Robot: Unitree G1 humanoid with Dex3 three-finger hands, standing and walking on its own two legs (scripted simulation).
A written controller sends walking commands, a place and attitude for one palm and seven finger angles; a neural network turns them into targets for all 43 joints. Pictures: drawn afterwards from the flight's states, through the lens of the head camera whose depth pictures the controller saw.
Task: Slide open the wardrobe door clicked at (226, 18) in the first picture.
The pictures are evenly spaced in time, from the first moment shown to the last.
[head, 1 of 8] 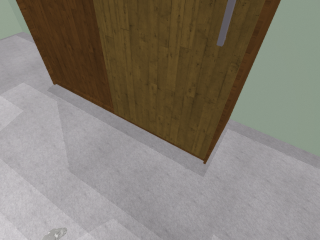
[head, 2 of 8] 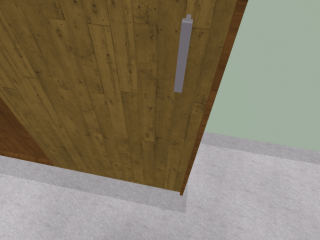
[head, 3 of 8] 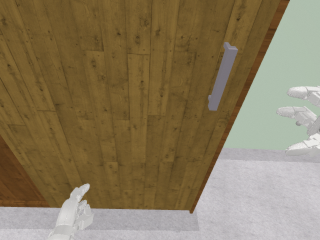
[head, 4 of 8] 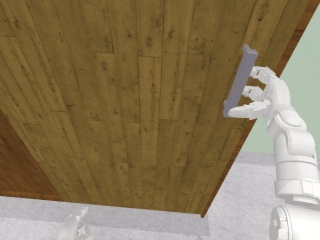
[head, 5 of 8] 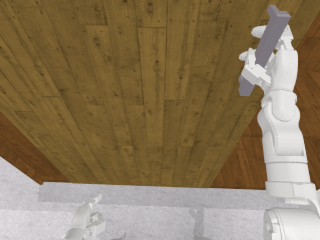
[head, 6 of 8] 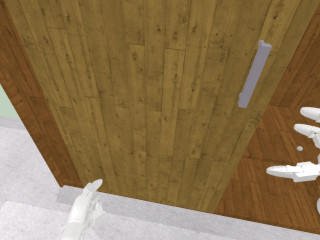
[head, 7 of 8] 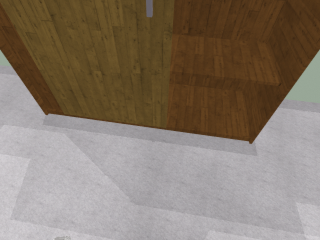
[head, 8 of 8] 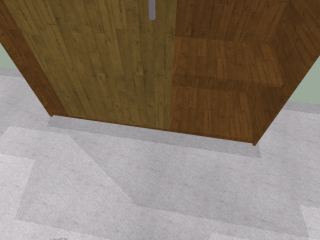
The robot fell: no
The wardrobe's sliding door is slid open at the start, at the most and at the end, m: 0.00 0.65 0.64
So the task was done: yes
